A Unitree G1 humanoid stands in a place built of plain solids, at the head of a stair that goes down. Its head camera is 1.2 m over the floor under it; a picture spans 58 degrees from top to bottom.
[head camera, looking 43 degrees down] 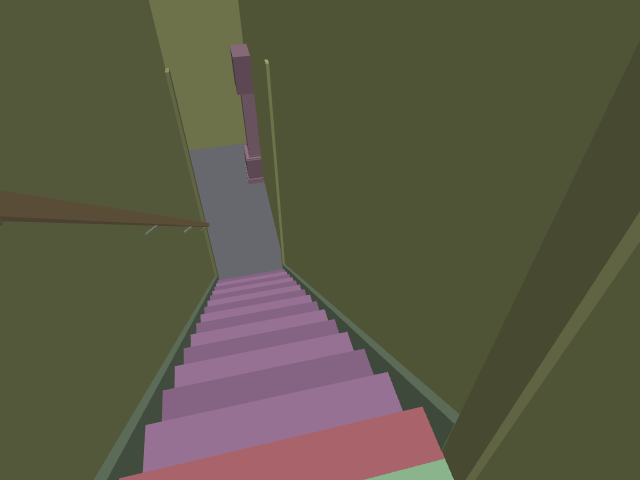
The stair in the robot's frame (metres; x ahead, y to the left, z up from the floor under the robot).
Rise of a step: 0.20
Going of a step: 0.23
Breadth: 0.83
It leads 13 degrees to the left of straight ahead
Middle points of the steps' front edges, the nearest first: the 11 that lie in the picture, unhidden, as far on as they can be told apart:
0.49 0.11 0.00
0.71 0.16 -0.20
0.94 0.22 -0.40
1.16 0.27 -0.59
1.39 0.32 -0.79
1.61 0.37 -0.99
1.84 0.43 -1.19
2.06 0.48 -1.39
2.29 0.53 -1.59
2.51 0.59 -1.79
2.74 0.64 -1.98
